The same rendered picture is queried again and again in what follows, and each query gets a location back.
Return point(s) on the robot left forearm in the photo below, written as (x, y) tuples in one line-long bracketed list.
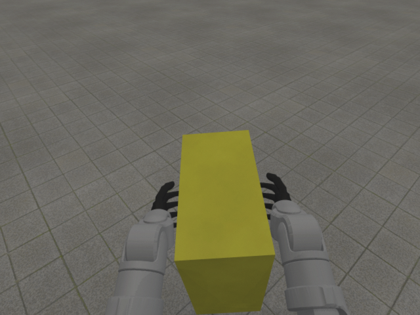
[(142, 266)]

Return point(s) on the robot right forearm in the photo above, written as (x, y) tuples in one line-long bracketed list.
[(311, 288)]

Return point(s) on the carton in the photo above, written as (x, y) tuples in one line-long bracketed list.
[(223, 250)]

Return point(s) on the robot left hand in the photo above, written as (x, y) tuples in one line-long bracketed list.
[(162, 197)]

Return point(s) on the robot right hand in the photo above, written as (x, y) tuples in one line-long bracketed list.
[(278, 188)]

